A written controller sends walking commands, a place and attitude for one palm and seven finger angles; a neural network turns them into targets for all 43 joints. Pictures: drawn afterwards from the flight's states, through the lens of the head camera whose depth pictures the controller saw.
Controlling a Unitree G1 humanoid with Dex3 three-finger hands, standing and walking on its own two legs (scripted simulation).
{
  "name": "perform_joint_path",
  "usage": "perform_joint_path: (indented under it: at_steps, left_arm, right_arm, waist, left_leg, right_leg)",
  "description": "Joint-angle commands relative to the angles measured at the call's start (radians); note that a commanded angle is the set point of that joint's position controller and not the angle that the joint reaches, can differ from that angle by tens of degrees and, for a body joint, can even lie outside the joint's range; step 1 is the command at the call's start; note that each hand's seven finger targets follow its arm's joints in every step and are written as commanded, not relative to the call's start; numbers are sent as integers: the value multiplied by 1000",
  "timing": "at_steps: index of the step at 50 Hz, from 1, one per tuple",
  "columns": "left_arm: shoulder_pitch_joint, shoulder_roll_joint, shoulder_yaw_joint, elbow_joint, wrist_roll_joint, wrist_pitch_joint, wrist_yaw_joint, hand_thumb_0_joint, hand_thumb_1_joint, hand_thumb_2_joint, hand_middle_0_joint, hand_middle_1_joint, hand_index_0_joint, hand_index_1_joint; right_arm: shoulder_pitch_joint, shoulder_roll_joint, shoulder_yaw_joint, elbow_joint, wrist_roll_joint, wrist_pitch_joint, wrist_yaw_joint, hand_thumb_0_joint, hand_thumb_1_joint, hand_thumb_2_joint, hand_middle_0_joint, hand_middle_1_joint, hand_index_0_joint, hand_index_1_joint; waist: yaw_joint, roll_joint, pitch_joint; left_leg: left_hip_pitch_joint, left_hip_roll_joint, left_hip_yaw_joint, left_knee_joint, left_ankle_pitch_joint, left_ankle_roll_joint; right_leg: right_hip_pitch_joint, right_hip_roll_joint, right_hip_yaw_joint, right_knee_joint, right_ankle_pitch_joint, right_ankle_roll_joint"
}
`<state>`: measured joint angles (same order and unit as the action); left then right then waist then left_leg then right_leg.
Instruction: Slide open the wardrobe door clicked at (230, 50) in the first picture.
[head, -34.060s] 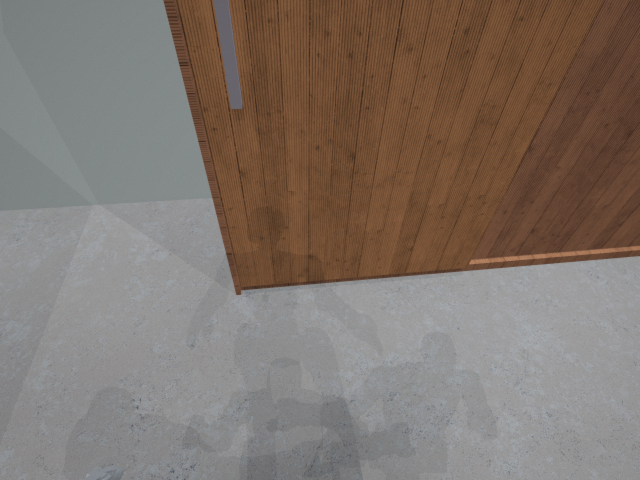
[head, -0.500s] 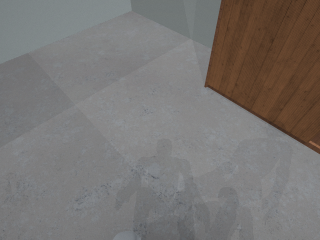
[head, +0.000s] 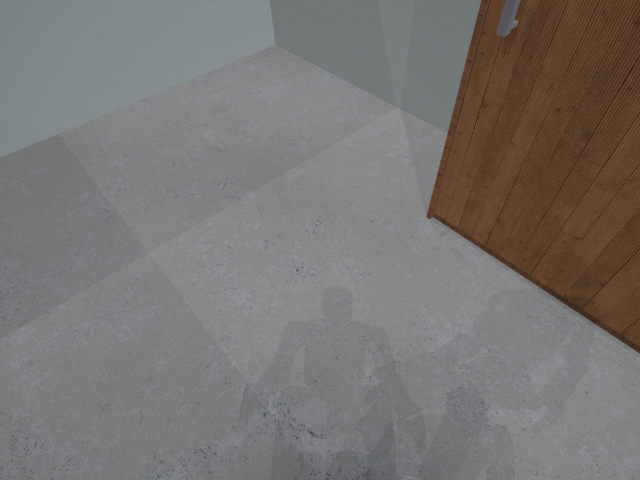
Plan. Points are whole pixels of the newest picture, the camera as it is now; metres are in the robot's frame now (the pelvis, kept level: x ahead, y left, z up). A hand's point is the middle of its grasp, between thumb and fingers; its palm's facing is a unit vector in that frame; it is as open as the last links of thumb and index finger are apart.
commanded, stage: walk to a spot facing it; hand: left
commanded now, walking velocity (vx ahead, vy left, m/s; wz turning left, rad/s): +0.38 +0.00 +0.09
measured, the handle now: out of the picture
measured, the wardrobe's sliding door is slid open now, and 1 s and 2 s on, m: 0.00 0.00 0.00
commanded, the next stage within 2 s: turn to face it in 0.52 s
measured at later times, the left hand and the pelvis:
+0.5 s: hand (221, 458) +0.18 +0.18 -0.19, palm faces +0.10 -0.99 -0.13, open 7.4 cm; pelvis +0.22 +0.02 -0.01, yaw +2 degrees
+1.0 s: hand (241, 310) +0.42 +0.19 -0.17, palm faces -0.06 -0.98 -0.17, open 7.4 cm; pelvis +0.38 +0.02 +0.00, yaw -8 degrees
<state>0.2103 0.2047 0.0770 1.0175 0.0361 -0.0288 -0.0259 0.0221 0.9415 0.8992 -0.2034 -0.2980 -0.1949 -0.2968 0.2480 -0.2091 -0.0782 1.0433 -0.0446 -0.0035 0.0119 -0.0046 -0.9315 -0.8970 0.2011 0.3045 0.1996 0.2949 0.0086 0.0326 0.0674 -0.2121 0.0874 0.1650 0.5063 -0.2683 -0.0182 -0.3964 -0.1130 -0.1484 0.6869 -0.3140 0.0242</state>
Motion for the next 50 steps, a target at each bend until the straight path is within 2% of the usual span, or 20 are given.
perform_joint_path:
  at_steps: [1,2,5,8,14,17,18,19,20,22,24,31,33,34,35,36,39,41,46,50]
  left_arm:
    - [333,209,40,67,0,-32,16,0,900,900,-200,-300,-200,-300]
    - [305,190,27,46,-11,-27,30,0,900,900,-200,-300,-200,-300]
    - [144,99,4,12,-5,-51,34,0,900,900,-200,-300,-200,-300]
    - [168,98,3,49,-5,-73,31,0,900,900,-200,-300,-200,-300]
    - [216,108,-3,111,-14,-63,30,0,900,900,-200,-300,-200,-300]
    - [165,100,-4,102,-20,-55,30,0,900,900,-200,-300,-200,-300]
    - [157,68,-8,80,-18,-53,28,0,900,900,-200,-300,-200,-300]
    - [159,13,-16,42,-21,-49,21,0,900,900,-200,-300,-200,-300]
    - [74,13,-21,-8,-16,-52,21,0,900,900,-200,-300,-200,-300]
    - [12,8,-14,-21,-12,-40,20,0,900,900,-200,-300,-200,-300]
    - [23,-9,-7,-11,-6,-15,8,0,900,900,-200,-300,-200,-300]
    - [122,-13,-8,10,-2,8,2,0,900,900,-200,-300,-200,-300]
    - [194,35,-4,36,-2,-4,12,0,900,900,-200,-300,-200,-300]
    - [229,107,5,46,1,-18,21,0,900,900,-200,-300,-200,-300]
    - [240,192,18,47,-9,-21,25,0,900,900,-200,-300,-200,-300]
    - [212,189,13,32,-17,-25,32,0,900,900,-200,-300,-200,-300]
    - [118,135,12,6,-16,-32,42,0,900,900,-200,-300,-200,-300]
    - [99,151,18,-1,-19,-28,42,0,900,900,-200,-300,-200,-300]
    - [36,186,38,-31,-14,7,37,0,900,900,-200,-300,-200,-300]
    - [-52,155,35,-76,-23,32,29,0,900,900,-200,-300,-200,-300]
  right_arm:
    - [-78,3,12,-111,22,-12,20,0,-900,-900,200,300,200,300]
    - [-117,-50,6,-133,17,-8,25,0,-900,-900,200,300,200,300]
    - [-91,-53,0,-82,10,-19,18,0,-900,-900,200,300,200,300]
    - [-94,2,17,-71,16,-23,27,0,-900,-900,200,300,200,300]
    - [-162,35,29,-90,21,-38,34,0,-900,-900,200,300,200,300]
    - [-9,-15,11,-40,14,-49,21,0,-900,-900,200,300,200,300]
    - [127,-81,-10,-4,10,-54,8,0,-900,-900,200,300,200,300]
    - [255,-197,-43,31,-1,-53,-8,0,-900,-900,200,300,200,300]
    - [320,-224,-50,48,7,-40,-17,0,-900,-900,200,300,200,300]
    - [161,-168,-37,-2,12,-44,-13,0,-900,-900,200,300,200,300]
    - [56,-96,-15,-27,8,-41,-18,0,-900,-900,200,300,200,300]
    - [-42,-127,-19,-62,5,-15,-10,0,-900,-900,200,300,200,300]
    - [-59,-90,-5,-58,8,-9,-4,0,-900,-900,200,300,200,300]
    - [-57,-39,7,-72,17,-9,1,0,-900,-900,200,300,200,300]
    - [-64,-12,16,-101,23,-3,8,0,-900,-900,200,300,200,300]
    - [-68,-61,13,-100,24,-5,1,0,-900,-900,200,300,200,300]
    - [-97,-57,16,-88,27,-6,-17,0,-900,-900,200,300,200,300]
    - [-87,-35,26,-92,29,6,-20,0,-900,-900,200,300,200,300]
    - [-118,-37,20,-137,34,20,-26,0,-900,-900,200,300,200,300]
    - [-13,-92,6,-124,30,0,-42,0,-900,-900,200,300,200,300]
  waist:
    - [130,-516,1]
    - [102,-322,33]
    - [15,-192,4]
    - [14,-153,-37]
    - [37,-169,-12]
    - [-60,-91,-44]
    - [-124,20,-105]
    - [-163,233,-189]
    - [-182,193,-188]
    - [-111,205,-98]
    - [-56,156,18]
    - [26,78,-31]
    - [68,-54,-22]
    - [84,-251,-2]
    - [80,-415,2]
    - [65,-332,-24]
    - [19,-228,-94]
    - [10,-177,-152]
    - [8,-180,-110]
    - [-57,-77,-95]
  left_leg:
    - [-510,-62,1,506,-355,16]
    - [-543,-2,-125,634,-272,29]
    - [-478,78,-173,624,-52,4]
    - [-416,61,-101,375,-37,-17]
    - [-284,-12,3,69,43,-5]
    - [51,-55,46,-49,108,24]
    - [266,42,-72,-74,82,73]
    - [446,282,-406,-128,53,181]
    - [437,380,-535,-208,32,241]
    - [183,346,-469,-293,-263,196]
    - [-45,301,-348,-354,-285,145]
    - [-178,195,-124,-253,-315,106]
    - [-195,116,-31,-67,-261,45]
    - [-291,11,63,176,-245,-1]
    - [-403,-33,23,396,-369,-16]
    - [-403,-1,-71,513,-323,-14]
    - [-386,22,-131,544,-211,-46]
    - [-338,1,-113,471,-171,-63]
    - [-228,-40,-87,247,-112,-71]
    - [131,-8,-86,-89,83,-50]
  right_leg:
    - [424,-310,568,-563,-395,-114]
    - [358,-361,680,-620,-515,-191]
    - [267,-284,392,-556,-211,-148]
    - [372,-227,185,-490,243,-147]
    - [431,-211,83,-419,400,-117]
    - [264,-152,-8,-214,476,-70]
    - [110,-107,-44,4,416,-38]
    - [-128,14,-84,289,6,2]
    - [-221,41,12,485,-244,-16]
    - [-258,-36,100,582,-141,-26]
    - [-180,-73,108,481,-82,-18]
    - [180,25,-22,-4,22,9]
    - [272,27,19,-167,33,3]
    - [312,-116,253,-347,12,-45]
    - [339,-299,538,-490,43,-160]
    - [316,-313,595,-488,105,-224]
    - [357,-228,385,-358,684,-203]
    - [380,-190,315,-313,826,-196]
    - [278,-147,343,-318,539,-179]
    - [4,-38,319,-200,225,-73]
